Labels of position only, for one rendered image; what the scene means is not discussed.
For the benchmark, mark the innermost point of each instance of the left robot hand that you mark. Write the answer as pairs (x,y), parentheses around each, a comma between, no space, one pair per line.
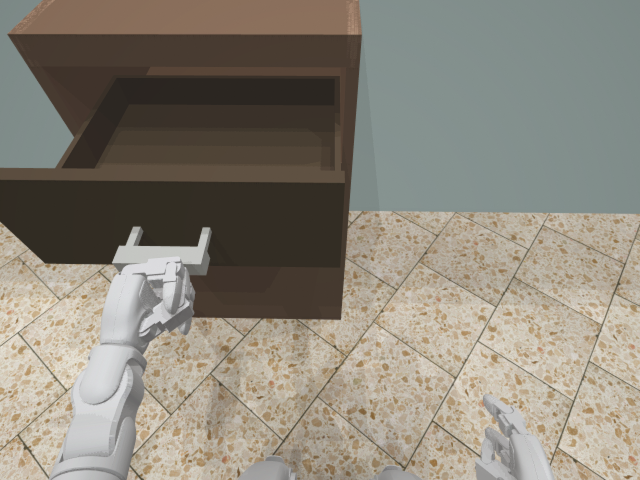
(130,299)

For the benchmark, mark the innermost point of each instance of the handle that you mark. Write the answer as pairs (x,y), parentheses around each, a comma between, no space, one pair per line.
(195,259)

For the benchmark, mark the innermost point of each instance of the drawer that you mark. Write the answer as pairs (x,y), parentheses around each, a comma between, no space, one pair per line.
(255,158)

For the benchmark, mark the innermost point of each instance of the cabinet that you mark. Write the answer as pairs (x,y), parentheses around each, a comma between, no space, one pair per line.
(74,47)

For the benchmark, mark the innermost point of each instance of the right robot hand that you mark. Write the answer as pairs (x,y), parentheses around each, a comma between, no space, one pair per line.
(522,456)

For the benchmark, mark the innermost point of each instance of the robot shin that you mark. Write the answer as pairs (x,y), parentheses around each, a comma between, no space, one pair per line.
(391,467)
(274,458)

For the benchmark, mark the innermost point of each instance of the left robot shin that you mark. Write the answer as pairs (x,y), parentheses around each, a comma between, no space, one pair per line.
(274,458)

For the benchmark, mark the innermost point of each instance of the right robot shin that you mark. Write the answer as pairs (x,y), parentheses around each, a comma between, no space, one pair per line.
(391,467)

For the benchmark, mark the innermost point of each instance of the left robot forearm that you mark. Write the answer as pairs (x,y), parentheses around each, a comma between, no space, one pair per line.
(105,398)

